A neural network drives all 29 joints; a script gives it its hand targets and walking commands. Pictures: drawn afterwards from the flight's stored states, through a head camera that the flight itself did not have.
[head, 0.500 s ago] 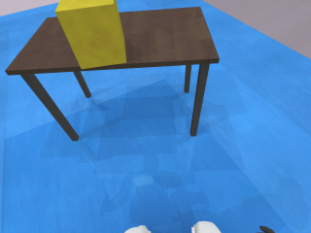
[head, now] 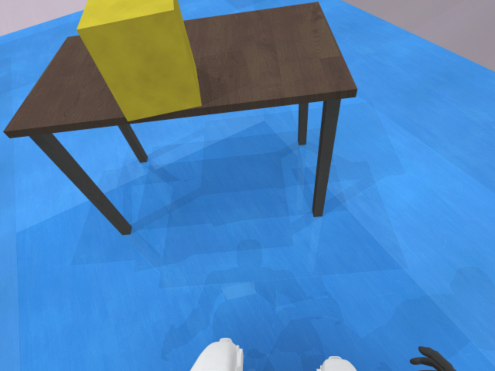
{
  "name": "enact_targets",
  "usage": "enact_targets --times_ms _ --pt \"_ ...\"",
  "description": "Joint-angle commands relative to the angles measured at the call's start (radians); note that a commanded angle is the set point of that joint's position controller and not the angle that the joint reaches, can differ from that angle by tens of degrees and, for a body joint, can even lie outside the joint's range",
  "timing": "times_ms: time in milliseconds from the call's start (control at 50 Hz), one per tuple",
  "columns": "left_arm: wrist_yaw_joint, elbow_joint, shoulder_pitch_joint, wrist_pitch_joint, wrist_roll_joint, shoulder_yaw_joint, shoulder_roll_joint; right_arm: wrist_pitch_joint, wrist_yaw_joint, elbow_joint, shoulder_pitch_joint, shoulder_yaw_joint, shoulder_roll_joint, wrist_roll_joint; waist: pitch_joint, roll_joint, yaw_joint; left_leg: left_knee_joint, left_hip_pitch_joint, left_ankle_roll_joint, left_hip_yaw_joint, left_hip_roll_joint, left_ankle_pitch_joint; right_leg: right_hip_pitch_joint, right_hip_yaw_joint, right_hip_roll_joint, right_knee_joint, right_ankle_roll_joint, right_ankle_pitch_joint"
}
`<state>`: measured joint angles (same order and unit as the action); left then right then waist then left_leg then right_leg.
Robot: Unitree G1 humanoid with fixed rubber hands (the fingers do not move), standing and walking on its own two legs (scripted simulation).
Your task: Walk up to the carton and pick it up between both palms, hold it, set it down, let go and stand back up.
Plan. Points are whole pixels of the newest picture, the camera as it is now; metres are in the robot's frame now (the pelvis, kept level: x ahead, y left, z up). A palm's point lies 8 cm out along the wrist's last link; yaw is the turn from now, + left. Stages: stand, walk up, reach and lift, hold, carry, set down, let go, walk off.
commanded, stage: walk up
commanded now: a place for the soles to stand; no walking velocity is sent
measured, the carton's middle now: (148, 53) +0.87 +0.27 +0.08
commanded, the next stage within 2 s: none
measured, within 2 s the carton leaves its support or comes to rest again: neither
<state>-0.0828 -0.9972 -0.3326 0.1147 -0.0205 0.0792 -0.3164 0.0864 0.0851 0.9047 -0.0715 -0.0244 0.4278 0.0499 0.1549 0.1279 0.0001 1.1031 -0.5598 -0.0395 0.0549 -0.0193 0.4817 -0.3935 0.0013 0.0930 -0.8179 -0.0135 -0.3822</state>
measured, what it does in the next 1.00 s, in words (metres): steps to the left: left foot, then right foot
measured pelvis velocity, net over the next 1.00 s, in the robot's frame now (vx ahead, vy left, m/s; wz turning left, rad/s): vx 0.06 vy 0.17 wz -0.03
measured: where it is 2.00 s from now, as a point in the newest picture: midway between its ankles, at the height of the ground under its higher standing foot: outside the picture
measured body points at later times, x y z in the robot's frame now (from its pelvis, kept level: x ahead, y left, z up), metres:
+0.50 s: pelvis +0.04 +0.07 +0.00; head +0.09 +0.02 +0.44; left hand +0.13 +0.39 -0.10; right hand +0.07 -0.23 -0.16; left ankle +0.04 +0.17 -0.68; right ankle +0.11 -0.04 -0.70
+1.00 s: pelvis +0.06 +0.17 -0.02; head +0.07 +0.15 +0.43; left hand +0.14 +0.49 -0.12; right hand +0.09 -0.13 -0.16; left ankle +0.09 +0.30 -0.70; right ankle +0.10 +0.02 -0.66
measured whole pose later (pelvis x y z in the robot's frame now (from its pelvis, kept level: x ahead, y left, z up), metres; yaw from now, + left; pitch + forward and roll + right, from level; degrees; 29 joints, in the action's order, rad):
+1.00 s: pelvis +0.06 +0.17 -0.02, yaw -2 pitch -6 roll -1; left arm -0.09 -1.00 -0.19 0.07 -0.02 0.08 -0.33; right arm 0.07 0.07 0.90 -0.28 -0.06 0.39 0.05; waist 0.15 0.08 -0.01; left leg 0.99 -0.38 0.01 0.06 0.00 0.50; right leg -0.54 -0.02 0.03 -1.22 0.02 -0.50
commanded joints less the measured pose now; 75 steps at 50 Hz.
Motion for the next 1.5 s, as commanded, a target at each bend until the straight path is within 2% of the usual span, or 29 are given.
enact_targets --times_ms 0,40,60,80,100,160,340,400,420,440,460,520,740,780,820,840,860,900,960,1060,1120,1140,1160,1180,1220,1300,1420,1440,1480 --pt "-0.043 0.120 0.067 0.013 -0.014 0.108 -0.489 -0.015 0.006 -0.104 -0.054 -0.155 0.214 0.001 -0.175 -0.292 -0.058 -0.153 0.096 0.006 0.034 -0.111 -0.004 -0.006 -0.340 0.289 0.262 0.258 0.049" --pt "-0.038 0.121 0.137 -0.007 -0.014 0.086 -0.429 -0.032 0.006 -0.033 -0.234 -0.171 0.218 0.008 -0.197 -0.219 -0.144 -0.411 0.433 0.005 0.006 -0.052 -0.025 -0.223 -0.121 0.163 -0.009 0.172 0.038" --pt "-0.033 0.116 0.134 -0.019 -0.013 0.048 -0.318 -0.040 -0.005 0.005 -0.330 -0.180 0.262 0.026 -0.131 0.071 -0.189 -0.578 0.496 0.004 0.126 -0.042 0.148 -0.406 0.010 -0.002 -0.346 0.106 -0.026" --pt "-0.037 0.131 0.093 -0.030 -0.002 0.019 -0.224 -0.049 -0.019 -0.025 -0.252 -0.169 0.301 0.018 0.015 0.277 -0.128 -0.816 0.302 0.027 0.488 -0.198 0.190 -0.543 0.011 -0.147 -0.529 0.059 -0.254" --pt "-0.044 0.122 0.120 -0.029 0.008 0.041 -0.306 -0.054 -0.024 -0.055 -0.179 -0.177 0.360 -0.014 0.014 0.202 -0.123 -0.995 0.226 -0.016 0.692 -0.279 0.366 -0.493 -0.079 -0.129 -0.542 0.065 -0.238" --pt "-0.029 0.052 0.100 -0.027 0.014 0.060 -0.389 -0.063 -0.038 -0.105 -0.052 -0.162 0.296 -0.010 0.062 -0.006 -0.054 -0.925 0.244 0.020 0.556 -0.228 0.287 -0.419 -0.083 -0.054 -0.495 0.047 -0.050" --pt "-0.007 0.063 0.140 -0.005 0.038 0.050 -0.310 -0.071 -0.046 -0.122 -0.219 -0.140 0.218 -0.005 -0.060 0.024 -0.066 -0.664 0.452 -0.150 0.284 -0.204 -0.573 -0.212 0.054 -0.060 -0.049 0.039 -0.202" --pt "-0.028 -0.021 -0.141 0.013 0.028 0.065 -0.334 -0.063 -0.044 -0.194 -0.068 -0.122 0.183 -0.018 -0.219 -0.051 0.100 -0.299 0.260 -0.071 0.072 -0.100 -0.827 0.274 0.031 -0.057 0.335 0.052 0.205" --pt "-0.040 -0.039 -0.262 0.021 0.009 0.114 -0.446 -0.066 -0.042 -0.229 -0.053 -0.096 0.116 -0.035 -0.332 -0.305 0.162 0.003 0.041 -0.001 0.027 -0.020 -0.563 0.511 -0.299 0.125 0.388 0.122 0.220" --pt "-0.053 -0.021 -0.226 0.013 0.003 0.115 -0.505 -0.055 -0.047 -0.232 -0.093 -0.097 0.118 -0.030 -0.360 -0.396 0.116 0.107 -0.171 0.026 0.021 0.094 0.106 0.608 -0.669 0.340 0.451 0.226 0.096" --pt "-0.049 0.009 -0.125 0.005 0.012 0.106 -0.487 -0.030 -0.049 -0.185 -0.085 -0.126 0.222 -0.021 -0.294 -0.199 0.092 0.201 -0.169 0.018 0.098 0.032 0.143 0.454 -0.700 0.368 0.473 0.294 -0.115" --pt "-0.053 0.050 -0.034 0.008 0.005 0.090 -0.392 -0.013 -0.034 -0.147 -0.108 -0.136 0.187 0.006 -0.177 -0.107 0.031 0.201 -0.198 0.031 0.122 -0.038 0.011 0.314 -0.494 0.287 0.398 0.259 0.052" --pt "-0.036 0.100 0.057 0.017 -0.026 0.123 -0.485 0.003 0.008 -0.120 -0.104 -0.153 0.225 0.017 -0.105 -0.276 -0.004 -0.024 -0.066 0.042 0.034 -0.111 -0.009 -0.051 -0.350 0.262 0.388 0.253 -0.360" --pt "-0.029 0.116 0.166 0.008 -0.033 0.119 -0.496 -0.009 0.005 -0.088 -0.209 -0.169 0.238 0.001 -0.160 -0.310 -0.070 -0.120 0.134 0.018 0.006 -0.119 -0.007 -0.132 -0.297 0.268 0.358 0.232 -0.375" --pt "-0.023 0.123 0.280 -0.018 -0.042 0.086 -0.404 -0.027 -0.009 0.017 -0.470 -0.190 0.238 0.003 -0.182 -0.143 -0.210 -0.373 0.506 -0.015 -0.008 -0.042 0.054 -0.395 -0.072 0.147 -0.009 0.131 -0.321" --pt "-0.022 0.107 0.220 -0.032 -0.029 0.040 -0.280 -0.036 -0.024 0.039 -0.534 -0.193 0.289 0.018 -0.092 0.237 -0.225 -0.593 0.475 -0.001 0.253 -0.064 0.314 -0.585 0.094 -0.043 -0.427 0.063 -0.298" --pt "-0.028 0.132 0.216 -0.042 -0.019 0.014 -0.214 -0.046 -0.035 -0.023 -0.385 -0.167 0.267 0.015 0.071 0.316 -0.151 -0.884 0.199 -0.005 0.602 -0.154 0.593 -0.653 0.032 -0.128 -0.641 0.048 -0.271" --pt "-0.025 0.104 0.223 -0.029 -0.001 0.038 -0.342 -0.059 -0.048 -0.089 -0.157 -0.158 0.370 -0.014 0.155 0.078 -0.077 -1.057 0.016 -0.072 0.852 -0.250 0.698 -0.506 -0.106 -0.097 -0.579 0.032 -0.171" --pt "0.010 0.028 0.100 -0.027 0.011 0.057 -0.375 -0.083 -0.057 -0.124 -0.118 -0.155 0.280 -0.011 0.027 0.010 -0.007 -0.840 0.197 -0.084 0.569 -0.171 0.385 -0.352 -0.033 -0.024 -0.423 0.011 -0.050" --pt "0.037 0.080 0.221 -0.012 0.008 0.041 -0.303 -0.121 -0.077 -0.082 -0.297 -0.140 0.269 -0.031 -0.034 -0.018 -0.055 -0.654 0.367 -0.183 0.513 -0.204 -0.149 -0.319 -0.015 -0.042 -0.155 0.029 -0.179" --pt "0.027 0.040 0.093 0.015 0.020 0.037 -0.262 -0.115 -0.078 -0.121 -0.208 -0.111 0.215 -0.046 -0.154 -0.041 0.036 -0.444 0.266 -0.174 0.299 -0.149 -0.597 0.013 0.036 -0.075 0.155 0.043 0.025" --pt "0.017 0.004 -0.025 0.023 0.009 0.052 -0.301 -0.117 -0.080 -0.147 -0.141 -0.096 0.163 -0.057 -0.228 -0.102 0.102 -0.247 0.103 -0.094 0.187 -0.097 -0.709 0.308 -0.046 -0.054 0.252 0.065 0.205" --pt "0.006 -0.017 -0.102 0.029 -0.005 0.087 -0.405 -0.118 -0.085 -0.157 -0.189 -0.074 0.086 -0.069 -0.333 -0.324 0.129 0.037 -0.048 -0.004 0.077 0.011 -0.483 0.497 -0.395 0.142 0.281 0.134 0.268" --pt "0.004 0.005 -0.058 0.021 0.001 0.096 -0.460 -0.104 -0.095 -0.136 -0.222 -0.078 0.122 -0.057 -0.307 -0.340 0.084 0.061 -0.179 0.014 0.037 0.074 0.094 0.474 -0.673 0.319 0.391 0.221 0.146" --pt "0.009 0.041 0.070 0.010 0.004 0.074 -0.408 -0.080 -0.100 -0.091 -0.205 -0.107 0.205 -0.039 -0.207 -0.225 0.038 0.086 -0.145 0.013 0.090 0.012 0.125 0.322 -0.625 0.299 0.383 0.246 0.059" --pt "0.018 0.060 0.115 0.007 -0.012 0.065 -0.375 -0.086 -0.084 -0.052 -0.222 -0.101 0.159 -0.043 -0.200 -0.310 0.002 -0.077 -0.023 0.014 0.022 -0.034 0.074 0.162 -0.402 0.217 0.289 0.215 0.184" --pt "0.033 0.096 0.252 -0.028 -0.002 0.049 -0.361 -0.101 -0.083 0.008 -0.265 -0.102 0.182 -0.033 -0.181 -0.302 -0.054 -0.369 0.240 -0.004 -0.060 -0.003 -0.098 -0.070 -0.250 0.152 0.197 0.176 -0.010" --pt "0.035 0.099 0.264 -0.032 -0.003 0.039 -0.337 -0.107 -0.085 0.020 -0.275 -0.115 0.180 -0.023 -0.187 -0.232 -0.061 -0.423 0.314 -0.015 -0.028 0.007 -0.082 -0.119 -0.234 0.121 0.127 0.140 -0.037" --pt "0.032 0.085 0.242 -0.047 0.010 0.018 -0.242 -0.120 -0.093 -0.013 -0.202 -0.115 0.284 0.000 -0.123 0.077 -0.034 -0.721 0.248 -0.141 0.513 -0.211 0.117 -0.277 -0.011 -0.057 -0.176 0.042 -0.144"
